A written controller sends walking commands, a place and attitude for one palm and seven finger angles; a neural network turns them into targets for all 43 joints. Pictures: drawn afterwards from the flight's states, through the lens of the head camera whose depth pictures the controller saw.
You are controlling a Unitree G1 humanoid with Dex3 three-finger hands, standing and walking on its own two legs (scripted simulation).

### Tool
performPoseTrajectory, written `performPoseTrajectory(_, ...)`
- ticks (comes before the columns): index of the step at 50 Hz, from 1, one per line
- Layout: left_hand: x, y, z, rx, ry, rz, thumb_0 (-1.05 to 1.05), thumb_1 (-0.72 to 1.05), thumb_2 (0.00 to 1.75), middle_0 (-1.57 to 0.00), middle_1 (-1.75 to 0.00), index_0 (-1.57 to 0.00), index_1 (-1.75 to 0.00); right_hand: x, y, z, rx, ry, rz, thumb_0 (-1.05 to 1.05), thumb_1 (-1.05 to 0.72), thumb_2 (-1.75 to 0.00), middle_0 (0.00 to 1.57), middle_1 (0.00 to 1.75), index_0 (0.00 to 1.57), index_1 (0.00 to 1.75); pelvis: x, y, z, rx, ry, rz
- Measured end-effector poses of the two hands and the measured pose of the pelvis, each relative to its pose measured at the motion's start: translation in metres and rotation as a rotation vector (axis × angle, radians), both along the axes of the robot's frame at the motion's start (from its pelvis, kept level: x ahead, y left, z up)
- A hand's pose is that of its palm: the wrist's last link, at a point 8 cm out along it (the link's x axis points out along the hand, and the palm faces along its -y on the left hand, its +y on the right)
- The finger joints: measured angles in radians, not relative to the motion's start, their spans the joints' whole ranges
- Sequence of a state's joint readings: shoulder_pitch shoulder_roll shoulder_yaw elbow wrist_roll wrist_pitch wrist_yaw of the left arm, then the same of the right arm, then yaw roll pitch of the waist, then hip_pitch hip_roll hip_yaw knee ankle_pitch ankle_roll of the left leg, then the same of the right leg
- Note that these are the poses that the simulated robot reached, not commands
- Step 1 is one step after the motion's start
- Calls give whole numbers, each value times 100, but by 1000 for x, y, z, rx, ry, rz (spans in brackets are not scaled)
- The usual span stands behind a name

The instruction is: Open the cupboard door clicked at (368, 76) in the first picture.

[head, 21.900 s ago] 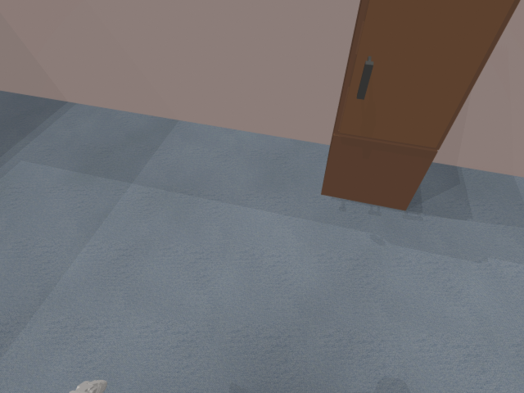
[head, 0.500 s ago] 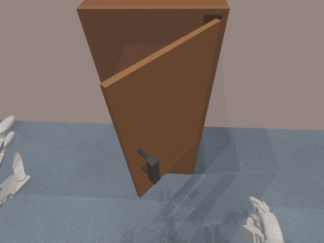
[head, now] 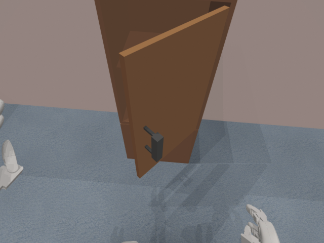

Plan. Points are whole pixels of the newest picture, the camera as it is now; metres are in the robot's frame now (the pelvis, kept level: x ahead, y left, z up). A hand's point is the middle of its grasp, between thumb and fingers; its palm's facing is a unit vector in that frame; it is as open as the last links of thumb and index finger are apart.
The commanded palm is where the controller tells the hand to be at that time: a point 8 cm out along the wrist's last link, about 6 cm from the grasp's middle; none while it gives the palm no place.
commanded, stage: step back with the hand held close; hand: left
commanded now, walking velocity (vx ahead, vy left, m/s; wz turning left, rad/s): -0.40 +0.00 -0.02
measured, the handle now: (152, 143) +0.42 +0.06 -0.07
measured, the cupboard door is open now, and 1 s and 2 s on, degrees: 49 49 49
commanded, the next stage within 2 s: stop stepping back and stand still in 0.52 s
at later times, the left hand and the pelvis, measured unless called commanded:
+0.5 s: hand out of the picture +0.13 +0.28 +0.18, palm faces +0.48 -0.75 -0.46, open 7.4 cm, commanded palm +0.07 +0.30 +0.18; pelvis -0.06 +0.00 +0.01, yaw +1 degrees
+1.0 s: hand out of the picture +0.07 +0.26 +0.16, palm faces +0.40 -0.81 -0.42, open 7.4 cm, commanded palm +0.01 +0.29 +0.18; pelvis -0.13 -0.01 +0.00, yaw -2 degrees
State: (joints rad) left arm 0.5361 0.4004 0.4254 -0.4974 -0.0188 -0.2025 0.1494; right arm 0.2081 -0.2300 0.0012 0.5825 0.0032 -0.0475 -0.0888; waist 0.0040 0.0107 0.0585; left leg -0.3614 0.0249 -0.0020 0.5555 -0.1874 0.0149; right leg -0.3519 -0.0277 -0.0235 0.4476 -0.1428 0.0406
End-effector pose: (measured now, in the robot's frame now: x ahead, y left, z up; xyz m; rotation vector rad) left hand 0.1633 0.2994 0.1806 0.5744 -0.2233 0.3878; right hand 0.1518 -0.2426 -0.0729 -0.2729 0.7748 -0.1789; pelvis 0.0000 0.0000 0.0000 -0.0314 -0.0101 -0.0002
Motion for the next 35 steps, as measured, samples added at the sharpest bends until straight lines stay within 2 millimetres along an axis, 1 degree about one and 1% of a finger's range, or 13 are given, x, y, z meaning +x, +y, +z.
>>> performPoseTrajectory(4, -8, 4, 2, 49, -3, 1, 1, 89, 90, -21, -30, -21, -31, -9, 0, -1, -3, 2, 7, 1, -90, -90, 20, 30, 21, 30, -7, -3, -3, 11, -8, 37)
performPoseTrajectory(7, -20, 5, 4, 92, -11, 19, 1, 89, 90, -22, -30, -21, -31, -7, 0, -6, 1, -10, 37, 1, -90, -90, 20, 30, 21, 30, -12, -7, -7, 11, -5, 45)
performPoseTrajectory(10, -32, 2, 4, 82, -16, 25, 1, 89, 90, -21, -30, -21, -31, -4, 0, -8, 7, -20, 60, 1, -90, -90, 20, 30, 21, 30, -21, -8, -9, 6, -6, 40)
performPoseTrajectory(13, -41, 1, 1, 36, -22, 13, 1, 89, 90, -21, -30, -21, -31, -5, 2, -5, 0, -20, 61, 1, -90, -90, 20, 30, 21, 30, -29, -3, -7, 2, 4, 41)
performPoseTrajectory(17, -49, 8, -3, 18, -26, -8, 1, 88, 90, -22, -30, -21, -31, -10, 9, 2, -26, -33, 53, 1, -90, -90, 20, 30, 21, 30, -42, 5, -7, -9, 7, 44)
performPoseTrajectory(21, -63, 19, 7, 46, -30, 13, 1, 88, 90, -22, -31, -21, -31, -18, 21, 11, -12, -55, 73, 1, -91, -90, 20, 30, 21, 30, -52, 4, 1, -46, 21, 64)
performPoseTrajectory(24, -75, 20, 14, 23, -57, 41, 1, 88, 90, -22, -31, -21, -31, -22, 29, 15, 9, -63, 111, 1, -90, -90, 20, 30, 21, 30, -56, 1, 5, -43, 57, 37)
performPoseTrajectory(27, -79, 11, 12, -25, -63, 41, 1, 89, 90, -21, -30, -21, -30, -26, 34, 14, 30, -73, 143, 1, -90, -90, 20, 30, 21, 30, -67, -3, 6, -28, 90, -3)
performPoseTrajectory(29, -78, 0, 8, -40, -58, 10, 1, 89, 90, -21, -30, -20, -30, -32, 33, 10, 45, -82, 154, 1, -90, -90, 20, 30, 21, 30, -80, -7, 4, -14, 104, -29)
performPoseTrajectory(31, -77, -15, 5, -15, -51, -50, 1, 89, 90, -21, -30, -20, -30, -40, 28, 3, 63, -94, 151, 1, -90, -90, 20, 30, 21, 30, -97, -14, -3, 13, 108, -64)
performPoseTrajectory(33, -76, -31, 3, 7, -36, -119, 1, 89, 90, -21, -30, -20, -30, -55, 19, -3, 75, -96, 126, 1, -90, -90, 21, 30, 21, 30, -114, -18, -7, 1, 91, -78)
performPoseTrajectory(35, -80, -43, 5, 19, -16, -178, 1, 89, 90, -21, -30, -20, -30, -76, 9, -3, 84, -88, 72, 1, -90, -90, 21, 30, 21, 30, -122, -20, -6, -13, 66, -66)
